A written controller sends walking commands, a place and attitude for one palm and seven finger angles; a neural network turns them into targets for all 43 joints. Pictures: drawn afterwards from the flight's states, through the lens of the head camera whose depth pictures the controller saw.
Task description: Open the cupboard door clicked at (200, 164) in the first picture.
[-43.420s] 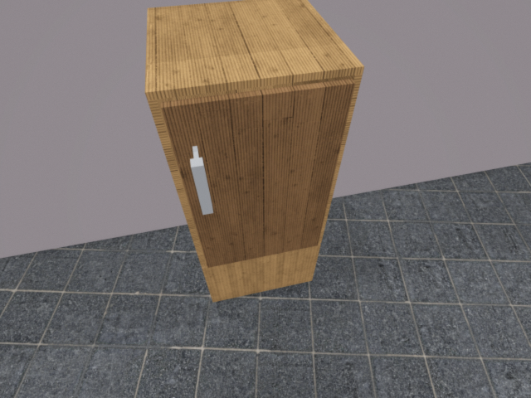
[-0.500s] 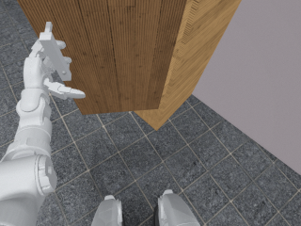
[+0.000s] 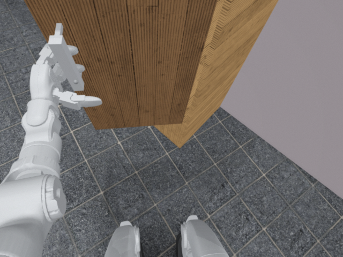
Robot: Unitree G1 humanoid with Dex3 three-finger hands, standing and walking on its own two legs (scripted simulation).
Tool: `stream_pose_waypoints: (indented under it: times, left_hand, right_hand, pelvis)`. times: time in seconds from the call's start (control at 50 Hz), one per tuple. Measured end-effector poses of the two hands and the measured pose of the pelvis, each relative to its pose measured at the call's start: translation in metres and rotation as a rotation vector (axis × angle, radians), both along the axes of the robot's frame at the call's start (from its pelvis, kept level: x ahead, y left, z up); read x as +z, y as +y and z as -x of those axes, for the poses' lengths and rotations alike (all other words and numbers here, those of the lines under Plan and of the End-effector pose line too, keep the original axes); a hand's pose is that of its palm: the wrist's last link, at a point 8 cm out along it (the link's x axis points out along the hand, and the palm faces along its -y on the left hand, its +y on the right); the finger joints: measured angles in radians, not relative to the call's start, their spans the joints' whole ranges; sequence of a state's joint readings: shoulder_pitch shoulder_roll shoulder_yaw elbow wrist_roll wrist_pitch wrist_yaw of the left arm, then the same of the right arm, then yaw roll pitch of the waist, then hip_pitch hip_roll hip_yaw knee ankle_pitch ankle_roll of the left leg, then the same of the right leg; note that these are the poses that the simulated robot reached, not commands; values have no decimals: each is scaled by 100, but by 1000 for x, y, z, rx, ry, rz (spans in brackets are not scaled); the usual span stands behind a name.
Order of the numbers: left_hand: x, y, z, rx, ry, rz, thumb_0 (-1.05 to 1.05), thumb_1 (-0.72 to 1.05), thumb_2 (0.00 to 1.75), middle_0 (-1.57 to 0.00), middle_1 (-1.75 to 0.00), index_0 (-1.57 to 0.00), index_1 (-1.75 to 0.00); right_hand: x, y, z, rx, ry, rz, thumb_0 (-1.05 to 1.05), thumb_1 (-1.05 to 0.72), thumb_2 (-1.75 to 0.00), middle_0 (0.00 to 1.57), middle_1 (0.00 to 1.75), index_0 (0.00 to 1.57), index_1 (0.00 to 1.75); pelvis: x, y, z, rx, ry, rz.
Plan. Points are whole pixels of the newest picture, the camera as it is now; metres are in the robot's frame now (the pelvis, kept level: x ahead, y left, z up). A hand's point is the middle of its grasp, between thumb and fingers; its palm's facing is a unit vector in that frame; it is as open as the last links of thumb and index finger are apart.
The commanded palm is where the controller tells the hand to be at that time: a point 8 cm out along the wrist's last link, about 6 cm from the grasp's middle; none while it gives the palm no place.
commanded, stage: close the thumb around the handle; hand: left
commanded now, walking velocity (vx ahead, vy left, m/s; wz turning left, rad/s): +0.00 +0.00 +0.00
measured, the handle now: (69, 59) +0.56 +0.20 +0.06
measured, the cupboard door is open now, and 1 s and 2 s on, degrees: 49 60 94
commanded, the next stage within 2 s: pull the door open along its arc in 0.52 s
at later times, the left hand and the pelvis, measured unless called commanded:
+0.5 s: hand (77, 81) +0.50 +0.18 +0.06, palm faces +0.02 -1.00 -0.02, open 6.1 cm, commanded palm +0.48 +0.23 +0.06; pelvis +0.00 +0.00 +0.00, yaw +0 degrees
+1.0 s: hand (82, 102) +0.44 +0.16 +0.06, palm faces +0.01 -1.00 -0.01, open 6.4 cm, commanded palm +0.39 +0.21 +0.06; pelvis +0.01 +0.00 +0.02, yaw -1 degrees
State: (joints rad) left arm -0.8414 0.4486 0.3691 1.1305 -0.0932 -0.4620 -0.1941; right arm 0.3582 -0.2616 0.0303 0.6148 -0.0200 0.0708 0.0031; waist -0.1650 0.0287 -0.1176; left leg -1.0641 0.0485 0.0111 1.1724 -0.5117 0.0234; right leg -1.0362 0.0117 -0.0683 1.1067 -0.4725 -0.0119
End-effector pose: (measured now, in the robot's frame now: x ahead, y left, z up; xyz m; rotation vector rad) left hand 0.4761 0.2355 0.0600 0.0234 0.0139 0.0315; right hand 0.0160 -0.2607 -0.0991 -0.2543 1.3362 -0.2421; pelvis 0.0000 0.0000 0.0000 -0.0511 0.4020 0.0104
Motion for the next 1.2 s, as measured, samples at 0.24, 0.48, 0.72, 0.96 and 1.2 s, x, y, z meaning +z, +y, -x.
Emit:
stream_pose_waypoints:
  times: [0.24,0.48,0.72,0.96,1.2]
  left_hand:
    - [1,-2,1,6,-1,6,0,21,60,-33,-126,-34,-127]
    - [1,-4,-1,-10,-6,5,1,67,81,-34,-131,-34,-132]
    - [1,-6,0,7,-5,10,1,68,82,-33,-132,-32,-134]
    - [1,-16,42,-8,-15,14,1,69,75,-30,-131,-29,-133]
    - [-1,-61,116,229,-39,94,2,66,76,-30,-132,-33,-127]
  right_hand:
    - [0,3,3,-8,3,-7,0,-91,-90,20,30,21,30]
    - [0,3,4,-9,6,-3,0,-91,-90,20,30,21,30]
    - [-1,1,3,-6,-3,-3,0,-91,-90,20,30,21,30]
    - [8,5,-19,-25,-71,-51,0,-91,-90,20,30,21,30]
    - [19,16,-107,126,-287,-93,1,-91,-90,20,30,20,30]
  pelvis:
    - [1,2,0,-5,-3,0]
    - [1,2,0,-5,-2,0]
    - [-1,0,2,-5,1,-2]
    - [13,0,-10,-23,-35,-15]
    - [20,-3,-17,-12,-83,-31]
